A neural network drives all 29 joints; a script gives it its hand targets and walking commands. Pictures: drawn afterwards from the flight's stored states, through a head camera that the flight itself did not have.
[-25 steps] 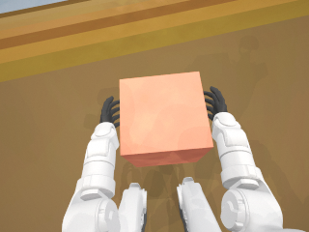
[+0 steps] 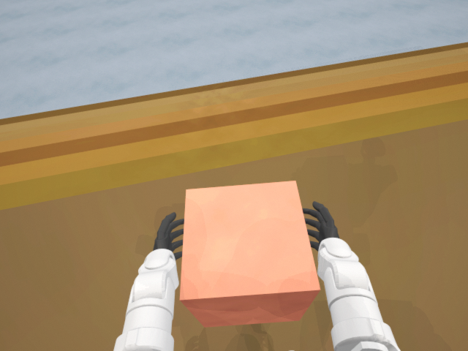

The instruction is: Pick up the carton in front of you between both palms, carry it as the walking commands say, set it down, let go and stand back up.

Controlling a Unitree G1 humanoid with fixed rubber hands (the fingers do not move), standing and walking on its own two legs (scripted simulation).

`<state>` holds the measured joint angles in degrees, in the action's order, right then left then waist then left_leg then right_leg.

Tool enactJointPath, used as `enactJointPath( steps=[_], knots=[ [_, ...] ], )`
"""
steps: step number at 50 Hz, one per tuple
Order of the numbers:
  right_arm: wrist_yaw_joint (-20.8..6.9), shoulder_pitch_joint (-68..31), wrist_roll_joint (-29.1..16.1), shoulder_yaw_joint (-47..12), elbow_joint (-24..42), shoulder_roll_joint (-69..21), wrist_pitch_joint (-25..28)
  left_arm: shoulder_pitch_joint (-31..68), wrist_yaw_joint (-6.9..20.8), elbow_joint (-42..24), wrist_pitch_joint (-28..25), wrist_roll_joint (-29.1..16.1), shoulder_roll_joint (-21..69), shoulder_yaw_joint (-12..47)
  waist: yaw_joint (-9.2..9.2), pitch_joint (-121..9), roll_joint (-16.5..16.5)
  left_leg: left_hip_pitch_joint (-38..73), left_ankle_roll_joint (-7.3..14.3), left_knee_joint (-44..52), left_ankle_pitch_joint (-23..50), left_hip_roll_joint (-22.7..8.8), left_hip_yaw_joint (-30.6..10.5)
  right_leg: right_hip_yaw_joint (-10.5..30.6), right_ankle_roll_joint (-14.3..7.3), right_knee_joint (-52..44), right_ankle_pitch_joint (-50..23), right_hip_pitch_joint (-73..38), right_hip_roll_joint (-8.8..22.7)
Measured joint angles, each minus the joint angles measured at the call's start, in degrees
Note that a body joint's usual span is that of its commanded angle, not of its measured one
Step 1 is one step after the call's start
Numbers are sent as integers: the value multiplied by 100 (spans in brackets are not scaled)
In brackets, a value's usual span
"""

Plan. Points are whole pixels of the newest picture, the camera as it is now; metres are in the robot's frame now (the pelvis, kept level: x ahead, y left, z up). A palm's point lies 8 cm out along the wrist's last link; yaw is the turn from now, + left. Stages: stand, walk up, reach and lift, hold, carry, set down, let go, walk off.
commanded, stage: reach and lift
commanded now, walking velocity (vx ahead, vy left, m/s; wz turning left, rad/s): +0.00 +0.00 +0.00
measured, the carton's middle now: (246, 259) +0.32 -0.01 -0.09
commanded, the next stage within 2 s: hold in 1.24 s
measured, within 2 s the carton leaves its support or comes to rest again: neither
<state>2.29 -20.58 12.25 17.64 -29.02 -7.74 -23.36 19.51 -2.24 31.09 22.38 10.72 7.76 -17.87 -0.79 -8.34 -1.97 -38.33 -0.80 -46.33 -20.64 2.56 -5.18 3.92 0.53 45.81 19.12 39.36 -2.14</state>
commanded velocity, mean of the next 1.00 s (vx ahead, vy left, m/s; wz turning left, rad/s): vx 0.00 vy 0.00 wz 0.00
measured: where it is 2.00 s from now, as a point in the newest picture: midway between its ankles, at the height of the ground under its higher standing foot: outside the picture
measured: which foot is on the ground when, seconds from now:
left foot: down 0.00-1.00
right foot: down 0.00-1.00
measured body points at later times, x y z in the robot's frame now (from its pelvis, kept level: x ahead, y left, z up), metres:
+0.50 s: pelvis -0.01 +0.00 +0.03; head -0.03 -0.01 +0.48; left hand +0.30 +0.15 +0.04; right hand +0.30 -0.15 +0.05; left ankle +0.02 +0.13 -0.70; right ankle +0.03 -0.12 -0.70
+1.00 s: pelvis +0.02 +0.00 +0.04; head -0.01 -0.01 +0.49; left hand +0.31 +0.15 +0.05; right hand +0.32 -0.16 +0.06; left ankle +0.02 +0.13 -0.70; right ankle +0.03 -0.12 -0.70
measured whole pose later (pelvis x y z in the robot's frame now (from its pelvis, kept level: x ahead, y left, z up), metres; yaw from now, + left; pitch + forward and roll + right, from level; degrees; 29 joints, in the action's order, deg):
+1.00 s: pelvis +0.02 +0.00 +0.04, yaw +0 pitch -4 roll +0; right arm 0.5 -15.6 15.7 13.5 -17.4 -8.8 -38.1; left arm 14.4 1.0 18.9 37.5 15.6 8.5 -14.1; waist -0.6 0.7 -1.4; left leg -6.2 -0.7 -23.1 -12.7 1.3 -6.0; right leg 3.8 0.0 22.9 11.5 7.2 -1.6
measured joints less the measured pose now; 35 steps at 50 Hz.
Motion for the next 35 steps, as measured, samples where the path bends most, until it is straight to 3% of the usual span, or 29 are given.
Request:
enactJointPath(
  steps=[10,15,23,35],
  knots=[
    [-61,584,5,-268,684,-77,-693,-630,31,-765,734,36,58,347,-15,258,77,1918,39,1344,427,-58,-21,25,0,-1376,-435,-1939,49],
    [-120,523,185,-243,693,-100,-992,-538,136,-813,1101,259,70,309,2,456,92,2560,51,1713,581,-77,-20,35,-2,-1765,-601,-2590,60],
    [-232,105,467,100,446,-149,-1121,-83,241,-515,1223,547,152,-31,25,852,58,2741,59,1713,665,-58,6,63,5,-1720,-667,-2744,74],
    [-245,-89,497,67,568,-121,-1181,88,284,-597,1210,550,138,-79,10,1006,47,2751,17,1782,708,-90,-12,49,-28,-1738,-690,-2730,45]
  ],
)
